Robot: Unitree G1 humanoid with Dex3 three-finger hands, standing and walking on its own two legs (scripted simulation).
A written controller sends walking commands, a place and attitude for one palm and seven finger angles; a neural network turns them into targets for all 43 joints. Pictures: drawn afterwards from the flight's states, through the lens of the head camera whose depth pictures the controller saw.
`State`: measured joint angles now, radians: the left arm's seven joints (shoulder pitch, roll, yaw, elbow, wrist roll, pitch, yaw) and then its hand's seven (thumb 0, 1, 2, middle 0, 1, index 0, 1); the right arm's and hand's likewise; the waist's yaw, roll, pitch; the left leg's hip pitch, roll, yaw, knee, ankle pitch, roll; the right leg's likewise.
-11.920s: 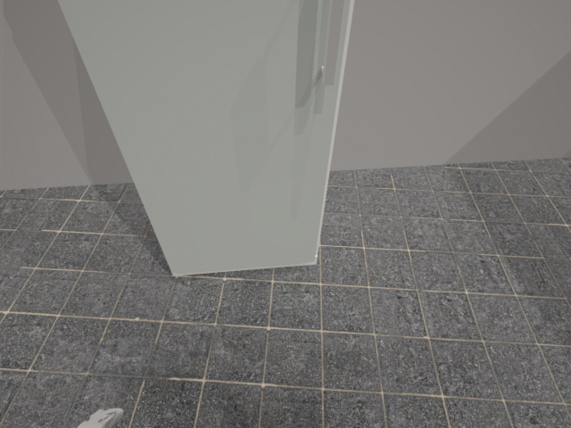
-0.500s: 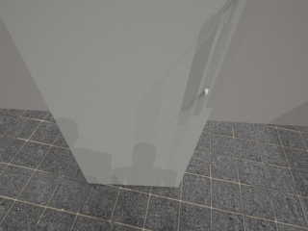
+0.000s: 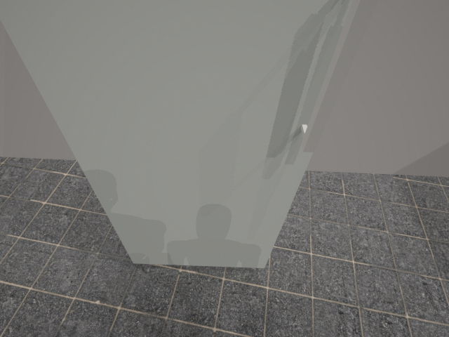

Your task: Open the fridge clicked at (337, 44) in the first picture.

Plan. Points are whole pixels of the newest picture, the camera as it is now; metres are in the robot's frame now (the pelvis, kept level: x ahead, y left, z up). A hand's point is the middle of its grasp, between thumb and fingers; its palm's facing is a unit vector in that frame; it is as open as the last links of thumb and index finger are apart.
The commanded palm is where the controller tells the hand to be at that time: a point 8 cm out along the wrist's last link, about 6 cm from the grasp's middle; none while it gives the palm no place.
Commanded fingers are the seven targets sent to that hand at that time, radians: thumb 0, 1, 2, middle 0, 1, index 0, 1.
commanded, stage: raise the hand to about handle height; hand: right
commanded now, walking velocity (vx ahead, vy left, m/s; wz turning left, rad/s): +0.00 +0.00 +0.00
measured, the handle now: (329, 76) +0.47 -0.13 +0.24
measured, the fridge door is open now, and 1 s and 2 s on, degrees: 0 0 0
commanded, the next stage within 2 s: none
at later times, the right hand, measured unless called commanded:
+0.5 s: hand (345, 312) +0.17 -0.17 +0.02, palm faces -0.06 +1.00 +0.01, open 8.4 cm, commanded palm +0.13 -0.25 +0.01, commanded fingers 0.00 -0.41 -0.69 0.23 0.62 0.23 0.62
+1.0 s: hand (427, 266) +0.22 -0.26 +0.11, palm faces +0.05 +0.99 -0.09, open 11.5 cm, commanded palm +0.17 -0.30 +0.12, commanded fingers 0.00 0.17 -0.44 0.28 0.99 0.28 0.99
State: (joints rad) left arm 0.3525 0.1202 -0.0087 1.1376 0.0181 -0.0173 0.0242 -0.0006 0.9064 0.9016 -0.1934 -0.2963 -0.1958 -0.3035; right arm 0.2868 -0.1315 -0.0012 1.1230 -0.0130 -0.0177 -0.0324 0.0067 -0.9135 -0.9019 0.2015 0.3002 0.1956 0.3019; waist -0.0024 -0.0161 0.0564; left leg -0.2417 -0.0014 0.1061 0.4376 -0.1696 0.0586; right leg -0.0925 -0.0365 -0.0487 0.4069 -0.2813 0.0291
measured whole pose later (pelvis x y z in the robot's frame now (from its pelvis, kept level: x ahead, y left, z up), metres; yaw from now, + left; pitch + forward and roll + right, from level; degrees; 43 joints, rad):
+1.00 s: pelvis +0.00 -0.05 -0.02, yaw +0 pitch +0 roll +1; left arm 0.31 0.20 -0.08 0.61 -0.05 -0.29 0.06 0.01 0.90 0.90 -0.20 -0.30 -0.20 -0.30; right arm 0.37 -0.31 -0.32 -0.25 0.34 -0.02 0.27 0.00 -0.05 -0.54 0.27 0.85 0.26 0.85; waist -0.01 -0.04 -0.05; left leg -0.37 0.04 0.08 0.62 -0.25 0.00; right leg -0.24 0.00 -0.06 0.65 -0.41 -0.03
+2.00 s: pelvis +0.00 -0.02 -0.01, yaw -1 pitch -4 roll +0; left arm 0.18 0.32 -0.08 0.60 -0.09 -0.18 0.07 0.01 0.90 0.90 -0.20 -0.30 -0.20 -0.30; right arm -0.21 -0.52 -0.51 -0.02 0.34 0.37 0.49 -0.02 0.50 -0.30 0.30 1.20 0.30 1.20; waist -0.04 -0.07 -0.01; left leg -0.23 0.02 0.10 0.50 -0.20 0.03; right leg -0.10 -0.02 -0.04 0.51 -0.33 0.00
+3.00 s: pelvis +0.01 -0.02 +0.00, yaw -2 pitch -3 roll +0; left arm 0.17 0.29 -0.08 0.63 -0.09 -0.16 0.08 0.01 0.90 0.90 -0.20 -0.30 -0.20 -0.30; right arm -0.39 -0.45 -0.38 0.07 0.27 0.39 0.38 -0.02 0.51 -0.30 0.30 1.20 0.30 1.20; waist -0.06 -0.08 -0.01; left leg -0.21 0.03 0.11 0.46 -0.21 0.02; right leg -0.08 -0.01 -0.02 0.44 -0.32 0.00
